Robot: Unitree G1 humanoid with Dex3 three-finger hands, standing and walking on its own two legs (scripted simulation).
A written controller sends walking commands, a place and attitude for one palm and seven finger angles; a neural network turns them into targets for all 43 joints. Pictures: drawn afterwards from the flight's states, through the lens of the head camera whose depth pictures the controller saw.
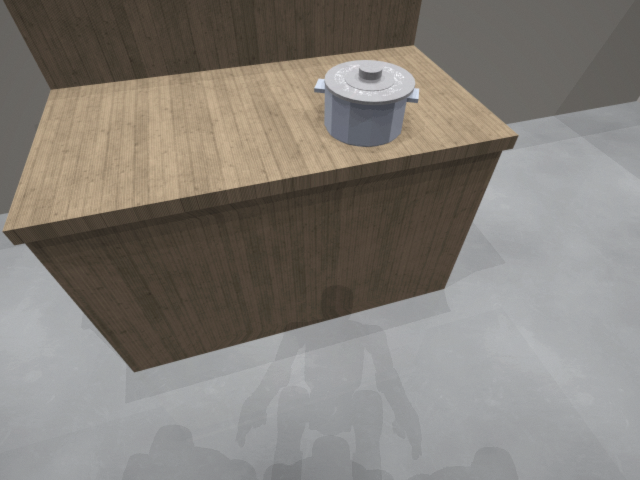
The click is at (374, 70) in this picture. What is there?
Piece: lid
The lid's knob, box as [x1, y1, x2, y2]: [359, 62, 381, 79]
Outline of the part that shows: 359,66 359,76 362,78 376,79 381,75 381,66 376,63 368,62 363,63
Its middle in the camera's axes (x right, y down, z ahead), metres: +0.11 -0.39 +0.89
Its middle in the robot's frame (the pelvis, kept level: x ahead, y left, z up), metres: +0.94 -0.07 +0.08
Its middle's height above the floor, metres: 0.86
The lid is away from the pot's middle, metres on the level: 0.01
